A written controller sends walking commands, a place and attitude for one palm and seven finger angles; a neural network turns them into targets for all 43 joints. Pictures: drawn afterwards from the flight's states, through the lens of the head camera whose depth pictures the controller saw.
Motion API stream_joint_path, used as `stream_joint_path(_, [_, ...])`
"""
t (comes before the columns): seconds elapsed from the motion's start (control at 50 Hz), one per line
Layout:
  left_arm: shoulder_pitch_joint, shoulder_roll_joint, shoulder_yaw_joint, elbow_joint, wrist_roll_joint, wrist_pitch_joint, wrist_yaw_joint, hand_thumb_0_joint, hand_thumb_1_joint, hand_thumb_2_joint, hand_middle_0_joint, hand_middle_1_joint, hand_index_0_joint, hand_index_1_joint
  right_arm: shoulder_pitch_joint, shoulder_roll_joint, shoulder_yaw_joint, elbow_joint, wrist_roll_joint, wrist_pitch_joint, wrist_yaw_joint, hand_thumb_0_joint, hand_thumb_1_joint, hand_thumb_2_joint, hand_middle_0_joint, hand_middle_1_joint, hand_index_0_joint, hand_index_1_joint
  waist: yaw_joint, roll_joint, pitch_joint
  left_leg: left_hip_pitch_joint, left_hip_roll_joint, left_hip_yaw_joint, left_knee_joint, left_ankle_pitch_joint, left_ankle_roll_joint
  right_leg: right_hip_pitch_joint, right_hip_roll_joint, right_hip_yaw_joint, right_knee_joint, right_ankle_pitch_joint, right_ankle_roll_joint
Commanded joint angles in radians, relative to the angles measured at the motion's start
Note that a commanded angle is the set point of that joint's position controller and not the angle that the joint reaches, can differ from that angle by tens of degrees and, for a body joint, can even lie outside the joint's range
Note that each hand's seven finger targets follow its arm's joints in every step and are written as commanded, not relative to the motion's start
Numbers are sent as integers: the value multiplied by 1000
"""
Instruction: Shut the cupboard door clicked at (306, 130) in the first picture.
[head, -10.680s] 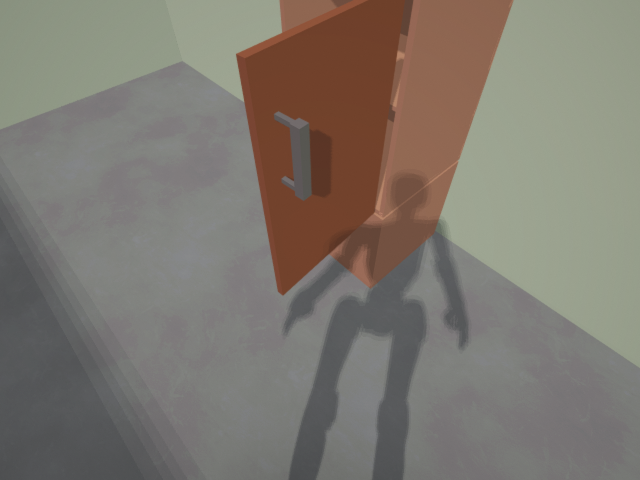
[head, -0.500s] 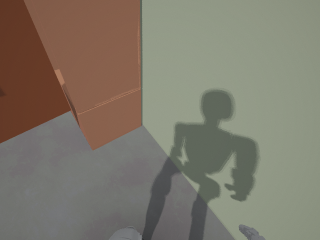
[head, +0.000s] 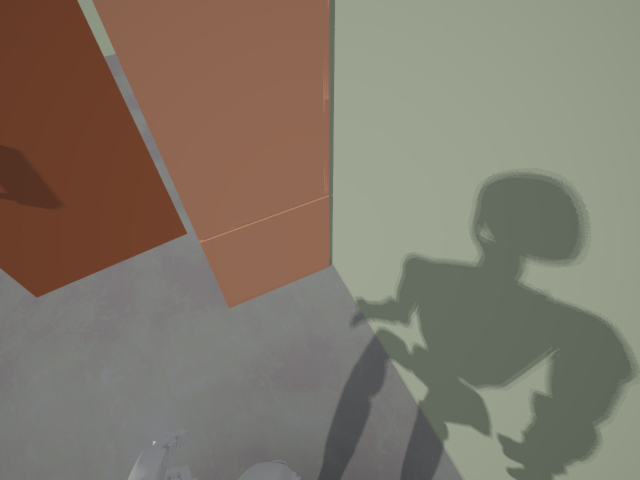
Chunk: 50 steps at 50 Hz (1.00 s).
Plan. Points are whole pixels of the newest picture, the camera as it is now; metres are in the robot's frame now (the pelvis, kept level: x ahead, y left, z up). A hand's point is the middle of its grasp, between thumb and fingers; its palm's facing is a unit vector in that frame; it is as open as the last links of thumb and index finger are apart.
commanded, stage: turn to face it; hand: left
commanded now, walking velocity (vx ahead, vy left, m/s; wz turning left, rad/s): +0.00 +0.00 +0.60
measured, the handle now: out of the picture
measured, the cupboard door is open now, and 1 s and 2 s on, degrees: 95 95 95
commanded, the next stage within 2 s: take the last steps up to it in 0.82 s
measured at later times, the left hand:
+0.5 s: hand out of the picture +0.01 +0.26 -0.17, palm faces +0.32 -0.91 -0.24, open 7.4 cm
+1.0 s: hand out of the picture +0.03 +0.18 -0.15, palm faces +0.46 -0.86 -0.24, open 7.2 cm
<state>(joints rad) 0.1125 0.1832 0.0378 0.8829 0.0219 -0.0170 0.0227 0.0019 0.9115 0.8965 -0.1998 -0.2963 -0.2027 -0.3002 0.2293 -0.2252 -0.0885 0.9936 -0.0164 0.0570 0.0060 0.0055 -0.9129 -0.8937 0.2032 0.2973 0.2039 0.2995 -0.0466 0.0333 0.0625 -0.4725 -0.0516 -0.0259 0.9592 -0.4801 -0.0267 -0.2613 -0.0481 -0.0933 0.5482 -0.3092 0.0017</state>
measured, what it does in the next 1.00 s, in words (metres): steps on the spot, turning left: left foot, then right foot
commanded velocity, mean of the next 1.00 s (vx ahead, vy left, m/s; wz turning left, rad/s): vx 0.03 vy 0.01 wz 0.36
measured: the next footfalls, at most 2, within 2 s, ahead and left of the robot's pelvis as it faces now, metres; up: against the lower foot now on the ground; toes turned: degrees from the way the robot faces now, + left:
left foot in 0.28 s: +0.08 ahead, +0.13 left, +0.00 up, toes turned +19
right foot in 0.80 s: +0.11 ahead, -0.10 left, +0.00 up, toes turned +20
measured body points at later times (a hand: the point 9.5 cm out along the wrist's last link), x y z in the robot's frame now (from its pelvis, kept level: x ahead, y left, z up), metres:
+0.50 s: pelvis +0.02 +0.04 +0.00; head +0.06 +0.08 +0.45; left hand +0.00 +0.31 -0.15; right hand +0.22 -0.17 -0.12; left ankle +0.04 +0.12 -0.73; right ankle +0.05 -0.13 -0.65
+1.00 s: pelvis +0.04 -0.02 +0.01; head +0.08 -0.02 +0.46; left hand +0.00 +0.22 -0.13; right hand +0.18 -0.23 -0.15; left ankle -0.03 +0.10 -0.66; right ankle +0.08 -0.11 -0.73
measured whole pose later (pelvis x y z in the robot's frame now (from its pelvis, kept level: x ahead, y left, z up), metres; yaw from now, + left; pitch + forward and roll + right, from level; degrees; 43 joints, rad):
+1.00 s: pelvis +0.04 -0.02 +0.01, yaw +27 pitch -1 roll +2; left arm 0.21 0.16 0.03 0.95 0.02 -0.01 0.02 0.00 0.93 0.90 -0.20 -0.30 -0.21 -0.30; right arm 0.22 -0.22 -0.08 1.02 -0.02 0.08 0.01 0.01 -0.91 -0.89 0.20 0.30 0.20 0.30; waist -0.02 0.00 0.07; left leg -0.45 0.00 0.01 1.01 -0.42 -0.05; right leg -0.18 -0.06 -0.12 0.47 -0.27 -0.03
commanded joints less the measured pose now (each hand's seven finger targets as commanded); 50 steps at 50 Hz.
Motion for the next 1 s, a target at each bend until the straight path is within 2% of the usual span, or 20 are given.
stream_joint_path(0.0, [82,162,37,-39,-8,-7,19,0,900,900,-200,-300,-200,-300,-46,-72,-8,-96,1,-8,12,0,-900,-900,200,300,200,300,35,-255,-95,-167,89,30,251,36,-46,231,-293,73,-163,717,-99])
stream_joint_path(0.16, [165,228,55,-10,7,1,11,0,900,900,-200,-300,-200,-300,-163,-46,20,-140,3,-11,30,0,-900,-900,200,300,200,300,84,-244,-74,-13,72,155,-176,57,-32,250,-309,-39,-88,719,-87])
stream_joint_path(0.18, [171,239,59,-10,7,3,9,0,900,900,-200,-300,-200,-300,-159,-56,20,-145,3,-15,29,0,-900,-900,200,300,200,300,83,-243,-88,30,59,170,-228,69,-24,243,-313,-44,-56,735,-82])
stream_joint_path(0.22, [148,251,62,-11,0,5,1,0,900,900,-200,-300,-200,-300,-82,-89,11,-135,-2,-20,25,0,-900,-900,200,300,200,300,29,-214,-119,206,32,189,-387,205,-3,159,-298,-98,73,699,-34])
stream_joint_path(0.24, [124,243,60,-23,-9,6,-5,0,900,900,-200,-300,-200,-300,-3,-140,-3,-120,-6,-28,22,0,-900,-900,200,300,200,300,-23,-119,-172,380,73,135,-480,392,25,52,-277,-117,234,602,7])
stream_joint_path(0.26, [105,169,44,-63,-19,9,-15,0,900,900,-200,-300,-200,-300,83,-261,-33,-108,-13,-41,13,0,-900,-900,200,300,200,300,-68,198,-232,566,358,-252,-524,773,163,-236,-119,-124,498,-69,81])
stream_joint_path(0.28, [47,142,29,-97,-16,22,-7,0,900,900,-200,-300,-200,-300,137,-317,-42,-91,2,-36,-1,0,-900,-900,200,300,200,300,-76,245,-262,549,473,-380,-543,1058,271,-312,-68,8,643,-371,79])
stream_joint_path(0.3, [23,159,30,-108,-12,36,0,0,900,900,-200,-300,-200,-300,111,-294,-33,-95,3,-32,-4,0,-900,-900,200,300,200,300,-57,108,-209,483,478,-303,-546,926,276,-312,-98,72,676,-340,69])
stream_joint_path(0.36, [56,153,40,-34,-3,54,-1,0,900,900,-200,-300,-200,-300,-43,-218,-11,-131,-2,-40,-24,0,-900,-900,200,300,200,300,9,135,-105,318,335,-206,-625,603,195,-311,-95,117,683,-140,75])
stream_joint_path(0.42, [125,148,42,1,1,57,-10,0,900,900,-200,-300,-200,-300,-81,-186,1,-139,0,-47,-23,0,-900,-900,200,300,200,300,47,89,-116,301,283,-150,-646,510,171,-280,-74,104,643,-56,78])
stream_joint_path(0.5, [107,142,39,-3,2,55,-7,0,900,900,-200,-300,-200,-300,-46,-178,1,-124,1,-48,-20,0,-900,-900,200,300,200,300,38,39,-99,314,290,-191,-668,457,188,-289,-56,96,564,-43,84])
stream_joint_path(0.64, [50,109,25,-31,-5,48,-2,0,900,900,-200,-300,-200,-300,-23,-166,-6,-102,-11,-35,-16,0,-900,-900,200,300,200,300,19,103,-91,273,284,-255,-651,396,202,-162,-7,74,283,-122,63])
stream_joint_path(0.72, [143,105,28,-2,-12,31,4,0,900,900,-200,-300,-200,-300,-49,-155,-7,-94,-3,-33,-16,0,-900,-900,200,300,200,300,62,98,-125,190,241,-247,-569,466,164,71,27,57,-3,17,46])
stream_joint_path(0.74, [174,125,32,11,-12,22,8,0,900,900,-200,-300,-200,-300,-55,-136,-3,-96,4,-33,-13,0,-900,-900,200,300,200,300,80,39,-128,121,200,-222,-521,408,124,180,2,79,-139,99,41])
stream_joint_path(0.76, [192,185,44,13,-2,10,16,0,900,900,-200,-300,-200,-300,-41,-83,2,-102,14,-35,-8,0,-900,-900,200,300,200,300,82,-134,-143,-9,108,-129,-387,256,62,290,-161,256,-248,97,-6])
stream_joint_path(0.78, [185,249,54,5,6,6,17,0,900,900,-200,-300,-200,-300,-57,-49,10,-120,13,-33,-5,0,-900,-900,200,300,200,300,86,-345,-93,-73,-13,17,-187,-34,0,215,-372,440,-300,187,-119])
stream_joint_path(0.8, [162,248,49,-8,2,7,17,0,900,900,-200,-300,-200,-300,-60,-90,-4,-120,6,-21,-2,0,-900,-900,200,300,200,300,86,-271,-81,-28,27,-13,-26,-100,1,98,-425,393,-300,233,-181])
stream_joint_path(0.84, [75,173,38,-15,-1,4,20,0,900,900,-200,-300,-200,-300,-42,-81,-9,-70,-1,-4,1,0,-900,-900,200,300,200,300,40,-244,-35,-51,48,-14,139,-2,-10,75,-296,286,-271,305,-162])
stream_joint_path(0.88, [82,154,32,-9,-5,-3,16,0,900,900,-200,-300,-200,-300,-25,-62,-3,-52,1,-2,3,0,-900,-900,200,300,200,300,36,-197,-38,-62,62,4,172,55,-25,110,-260,182,-242,401,-140])
stream_joint_path(0.98, [207,163,45,52,3,-20,7,0,900,900,-200,-300,-200,-300,-80,-30,9,-50,-4,-19,11,0,-900,-900,200,300,200,300,98,-173,-52,-67,73,51,-30,59,-36,242,-279,191,-273,271,-132])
